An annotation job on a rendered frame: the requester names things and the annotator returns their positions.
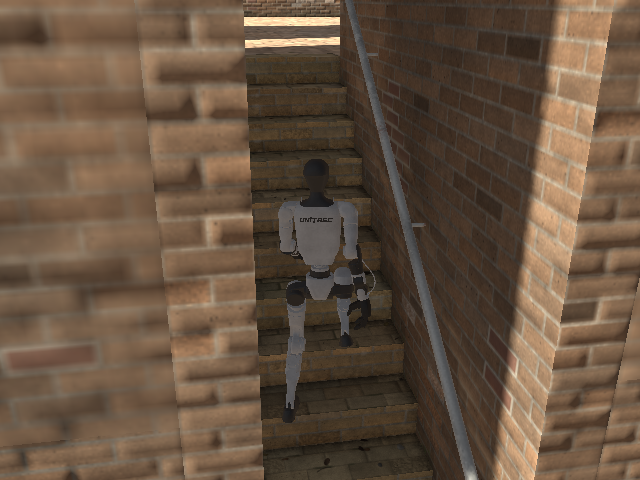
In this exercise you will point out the right robot hand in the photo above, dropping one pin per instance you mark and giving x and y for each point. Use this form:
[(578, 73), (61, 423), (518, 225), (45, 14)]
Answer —
[(365, 310)]

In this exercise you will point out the left robot hand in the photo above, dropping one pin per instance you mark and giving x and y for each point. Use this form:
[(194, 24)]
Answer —
[(298, 257)]

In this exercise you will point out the right robot upper arm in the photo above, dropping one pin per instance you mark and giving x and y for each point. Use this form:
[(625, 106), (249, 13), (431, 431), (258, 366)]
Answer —
[(350, 214)]

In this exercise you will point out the robot right shin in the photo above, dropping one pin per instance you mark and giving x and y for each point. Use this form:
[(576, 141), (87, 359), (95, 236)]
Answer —
[(342, 308)]

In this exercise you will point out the left robot forearm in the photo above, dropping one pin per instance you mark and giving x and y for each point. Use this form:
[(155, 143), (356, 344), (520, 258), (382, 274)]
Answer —
[(294, 253)]

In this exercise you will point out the left robot thigh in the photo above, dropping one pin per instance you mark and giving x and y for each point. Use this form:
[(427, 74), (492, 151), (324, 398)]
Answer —
[(296, 306)]

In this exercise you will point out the left robot upper arm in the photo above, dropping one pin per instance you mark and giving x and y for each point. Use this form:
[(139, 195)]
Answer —
[(285, 215)]

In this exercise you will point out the right robot forearm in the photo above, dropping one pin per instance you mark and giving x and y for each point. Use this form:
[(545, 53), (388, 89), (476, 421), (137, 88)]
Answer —
[(358, 276)]

